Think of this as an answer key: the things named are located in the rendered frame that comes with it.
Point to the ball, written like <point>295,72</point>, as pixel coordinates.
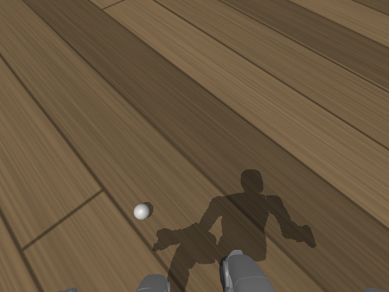
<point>141,211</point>

